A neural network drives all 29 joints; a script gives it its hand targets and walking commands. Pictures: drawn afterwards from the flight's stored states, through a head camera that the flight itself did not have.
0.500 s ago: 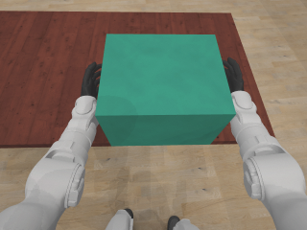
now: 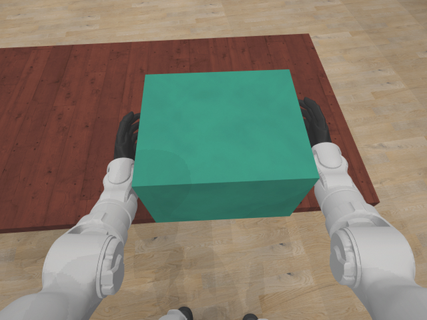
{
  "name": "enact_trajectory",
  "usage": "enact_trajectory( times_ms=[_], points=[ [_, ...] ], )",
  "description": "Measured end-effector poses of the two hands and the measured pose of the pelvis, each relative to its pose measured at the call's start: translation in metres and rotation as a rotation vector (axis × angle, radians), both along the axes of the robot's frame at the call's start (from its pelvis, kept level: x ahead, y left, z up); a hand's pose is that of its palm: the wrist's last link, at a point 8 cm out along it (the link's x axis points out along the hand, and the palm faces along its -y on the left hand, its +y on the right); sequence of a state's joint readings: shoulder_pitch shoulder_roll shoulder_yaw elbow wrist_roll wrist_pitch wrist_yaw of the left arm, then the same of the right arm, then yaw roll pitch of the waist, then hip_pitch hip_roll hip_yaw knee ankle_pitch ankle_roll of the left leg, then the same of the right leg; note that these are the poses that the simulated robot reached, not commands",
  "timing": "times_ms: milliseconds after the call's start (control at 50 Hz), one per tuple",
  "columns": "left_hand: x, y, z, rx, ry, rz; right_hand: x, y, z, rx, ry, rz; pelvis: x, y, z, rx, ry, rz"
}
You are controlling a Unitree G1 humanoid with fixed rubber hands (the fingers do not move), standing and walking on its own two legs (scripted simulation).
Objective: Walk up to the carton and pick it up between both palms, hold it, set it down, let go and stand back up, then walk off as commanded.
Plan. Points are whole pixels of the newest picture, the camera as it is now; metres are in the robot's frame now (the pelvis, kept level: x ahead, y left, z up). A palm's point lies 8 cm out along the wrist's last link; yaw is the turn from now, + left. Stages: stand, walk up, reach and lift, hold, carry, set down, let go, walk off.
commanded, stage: reach and lift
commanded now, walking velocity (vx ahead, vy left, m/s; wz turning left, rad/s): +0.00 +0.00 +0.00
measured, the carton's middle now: (220, 148) +0.43 +0.01 +0.02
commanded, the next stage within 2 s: none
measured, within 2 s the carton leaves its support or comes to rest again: leaves its support in 1.44 s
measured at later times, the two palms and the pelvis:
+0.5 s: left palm (126, 154) +0.41 +0.19 +0.03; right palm (318, 141) +0.44 -0.18 +0.04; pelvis +0.02 +0.01 +0.01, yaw +0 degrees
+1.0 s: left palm (126, 155) +0.41 +0.19 +0.03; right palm (317, 141) +0.44 -0.18 +0.04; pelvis +0.02 +0.00 +0.01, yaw +0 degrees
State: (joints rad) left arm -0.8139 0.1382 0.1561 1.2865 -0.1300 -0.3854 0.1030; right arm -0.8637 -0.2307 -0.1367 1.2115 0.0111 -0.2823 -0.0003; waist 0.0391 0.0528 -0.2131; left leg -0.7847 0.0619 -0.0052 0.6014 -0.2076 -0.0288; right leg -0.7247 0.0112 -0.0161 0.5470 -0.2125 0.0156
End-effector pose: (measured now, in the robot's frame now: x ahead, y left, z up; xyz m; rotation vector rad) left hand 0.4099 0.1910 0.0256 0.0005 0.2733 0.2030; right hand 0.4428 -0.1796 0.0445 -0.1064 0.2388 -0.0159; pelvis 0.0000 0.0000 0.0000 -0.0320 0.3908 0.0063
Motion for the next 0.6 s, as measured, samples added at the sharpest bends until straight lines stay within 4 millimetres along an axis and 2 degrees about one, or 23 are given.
enact_trajectory(
  times_ms=[140,300,600],
  points=[
    [-0.003,-0.001,0.002,0.010,-0.020,-0.015,-0.008,-0.001,0.002,-0.013,-0.021,-0.008,0.010,0.004,0.007,0.003,-0.019,0.000],
    [0.000,-0.001,-0.001,0.007,0.004,-0.014,-0.005,-0.001,-0.001,-0.024,0.001,-0.005,0.016,0.007,0.010,0.001,-0.023,-0.008],
    [-0.002,-0.001,0.001,0.024,-0.011,-0.014,-0.006,-0.001,-0.001,-0.021,-0.020,-0.011,0.015,0.004,0.011,-0.002,-0.018,-0.005]
  ],
)
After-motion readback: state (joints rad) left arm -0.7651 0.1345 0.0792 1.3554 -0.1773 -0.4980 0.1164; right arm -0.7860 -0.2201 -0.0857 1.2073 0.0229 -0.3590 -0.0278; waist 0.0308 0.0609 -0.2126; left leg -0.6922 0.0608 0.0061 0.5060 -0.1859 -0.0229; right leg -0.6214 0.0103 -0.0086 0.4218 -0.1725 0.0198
